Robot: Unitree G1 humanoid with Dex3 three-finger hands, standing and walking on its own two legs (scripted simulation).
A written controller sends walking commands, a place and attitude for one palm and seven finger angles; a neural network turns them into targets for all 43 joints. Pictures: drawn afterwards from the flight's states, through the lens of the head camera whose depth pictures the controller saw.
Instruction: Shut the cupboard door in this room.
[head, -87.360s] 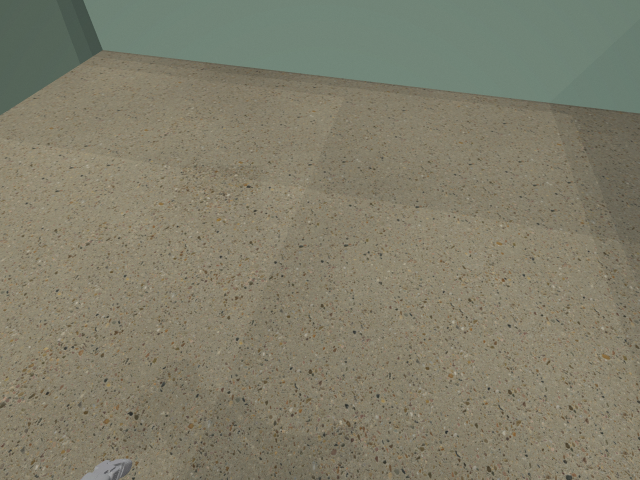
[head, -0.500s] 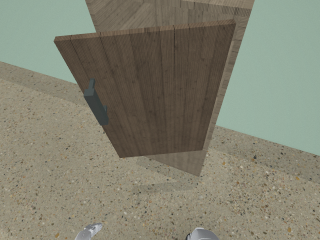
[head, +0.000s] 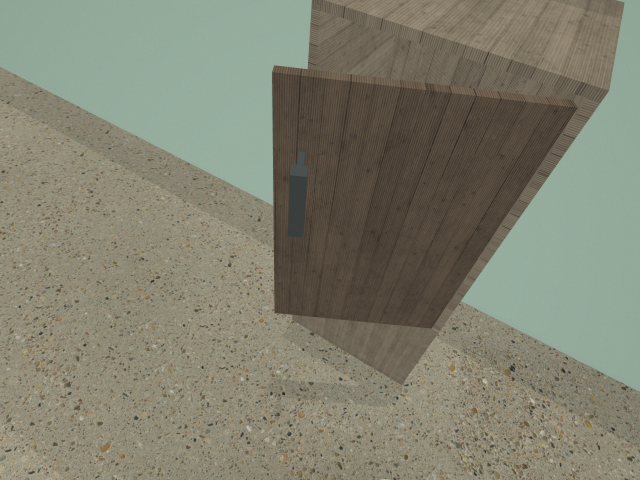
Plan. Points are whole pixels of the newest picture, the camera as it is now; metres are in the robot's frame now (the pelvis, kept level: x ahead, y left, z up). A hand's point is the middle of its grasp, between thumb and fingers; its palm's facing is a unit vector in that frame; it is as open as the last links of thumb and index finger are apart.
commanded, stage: come to a stop and stand still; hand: left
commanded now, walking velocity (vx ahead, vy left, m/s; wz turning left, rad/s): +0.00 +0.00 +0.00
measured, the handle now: (298, 193) +0.49 +0.08 +0.07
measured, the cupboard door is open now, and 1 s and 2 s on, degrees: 27 27 27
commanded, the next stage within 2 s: look again from close up in 0.84 s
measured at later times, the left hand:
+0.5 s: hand out of the picture -0.02 +0.21 -0.16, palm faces -0.01 -0.98 -0.20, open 7.3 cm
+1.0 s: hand out of the picture -0.11 +0.17 -0.17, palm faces -0.01 -0.99 -0.13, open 7.4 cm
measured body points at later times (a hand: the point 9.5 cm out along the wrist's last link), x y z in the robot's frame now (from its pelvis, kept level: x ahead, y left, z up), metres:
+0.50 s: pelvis -0.05 +0.03 +0.01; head -0.05 +0.03 +0.46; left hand -0.02 +0.26 -0.14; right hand -0.08 -0.18 -0.15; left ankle -0.02 +0.11 -0.73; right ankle -0.09 -0.09 -0.73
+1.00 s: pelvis -0.07 +0.03 +0.01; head -0.05 +0.03 +0.46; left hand -0.10 +0.23 -0.15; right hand -0.09 -0.19 -0.15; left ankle -0.02 +0.11 -0.73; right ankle -0.09 -0.09 -0.73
